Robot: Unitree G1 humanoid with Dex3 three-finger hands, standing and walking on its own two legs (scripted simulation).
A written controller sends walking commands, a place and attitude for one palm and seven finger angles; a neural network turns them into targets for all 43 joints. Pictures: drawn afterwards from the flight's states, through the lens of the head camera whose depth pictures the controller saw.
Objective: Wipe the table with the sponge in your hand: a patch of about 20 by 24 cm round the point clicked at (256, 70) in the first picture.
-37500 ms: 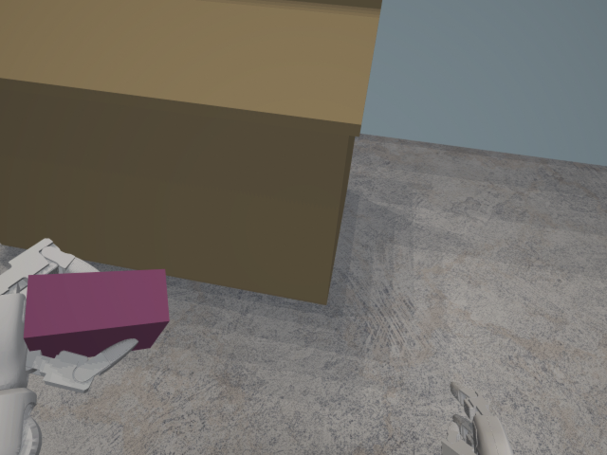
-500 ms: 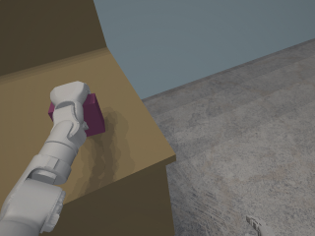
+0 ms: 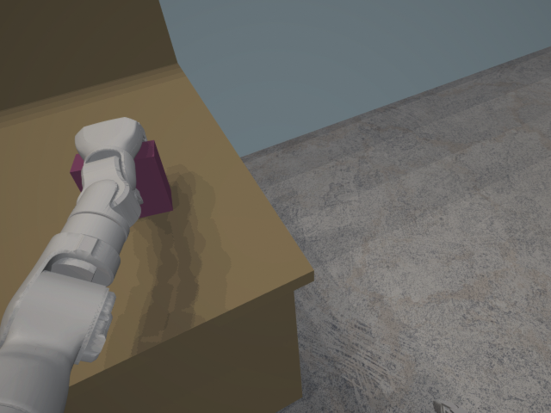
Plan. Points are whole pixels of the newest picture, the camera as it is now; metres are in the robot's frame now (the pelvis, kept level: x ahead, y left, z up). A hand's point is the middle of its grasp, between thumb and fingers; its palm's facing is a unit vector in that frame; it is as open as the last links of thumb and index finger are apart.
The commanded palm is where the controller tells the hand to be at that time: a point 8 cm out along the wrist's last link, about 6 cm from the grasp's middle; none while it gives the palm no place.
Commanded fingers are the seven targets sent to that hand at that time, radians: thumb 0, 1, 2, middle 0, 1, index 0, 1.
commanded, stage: wipe back along the third lane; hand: left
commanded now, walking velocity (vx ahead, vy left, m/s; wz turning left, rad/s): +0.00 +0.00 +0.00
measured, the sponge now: (130, 191) +0.43 +0.24 +0.11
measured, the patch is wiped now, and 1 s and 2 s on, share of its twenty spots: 0.90 0.90 0.90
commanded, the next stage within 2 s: slide back across to the middle lane in 1.68 s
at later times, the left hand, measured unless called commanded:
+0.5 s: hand (121, 176) +0.43 +0.24 +0.15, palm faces +0.09 -0.04 -1.00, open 9.5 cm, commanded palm +0.38 +0.23 +0.17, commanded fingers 0.00 0.10 1.30 -1.20 -1.60 -1.20 -1.60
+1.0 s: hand (126, 194) +0.39 +0.22 +0.15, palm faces +0.19 -0.09 -0.98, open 9.4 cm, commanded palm +0.33 +0.20 +0.17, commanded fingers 0.00 0.10 1.30 -1.20 -1.60 -1.20 -1.60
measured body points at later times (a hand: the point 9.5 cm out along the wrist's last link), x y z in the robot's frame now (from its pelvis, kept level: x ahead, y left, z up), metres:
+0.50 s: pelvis +0.02 +0.04 +0.00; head +0.01 +0.00 +0.45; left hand +0.42 +0.24 +0.20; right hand +0.22 -0.19 -0.10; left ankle +0.02 +0.14 -0.74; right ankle +0.00 -0.06 -0.74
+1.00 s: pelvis +0.04 +0.05 +0.00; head +0.01 +0.02 +0.45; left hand +0.37 +0.22 +0.20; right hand +0.29 -0.12 -0.08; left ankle +0.02 +0.14 -0.74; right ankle +0.00 -0.06 -0.74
